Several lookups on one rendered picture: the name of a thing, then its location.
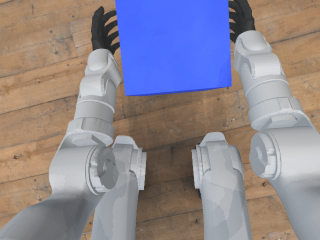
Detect robot left upper arm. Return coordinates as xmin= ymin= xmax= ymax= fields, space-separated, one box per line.
xmin=0 ymin=144 xmax=119 ymax=240

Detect carton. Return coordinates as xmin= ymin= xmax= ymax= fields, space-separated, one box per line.
xmin=115 ymin=0 xmax=232 ymax=96

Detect robot left hand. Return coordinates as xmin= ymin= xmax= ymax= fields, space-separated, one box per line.
xmin=91 ymin=6 xmax=120 ymax=55

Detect right robot shin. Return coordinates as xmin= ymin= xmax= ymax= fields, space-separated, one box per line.
xmin=199 ymin=132 xmax=244 ymax=190

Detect left robot forearm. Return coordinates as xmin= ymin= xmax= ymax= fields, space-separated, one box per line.
xmin=49 ymin=48 xmax=122 ymax=180

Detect right robot forearm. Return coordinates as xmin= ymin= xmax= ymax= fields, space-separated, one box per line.
xmin=233 ymin=30 xmax=320 ymax=135

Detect robot right hand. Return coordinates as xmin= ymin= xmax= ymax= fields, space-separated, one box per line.
xmin=228 ymin=0 xmax=256 ymax=44

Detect robot right upper arm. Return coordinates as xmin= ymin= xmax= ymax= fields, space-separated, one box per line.
xmin=249 ymin=126 xmax=320 ymax=240

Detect right robot thigh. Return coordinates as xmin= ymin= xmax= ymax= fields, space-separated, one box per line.
xmin=191 ymin=140 xmax=253 ymax=240

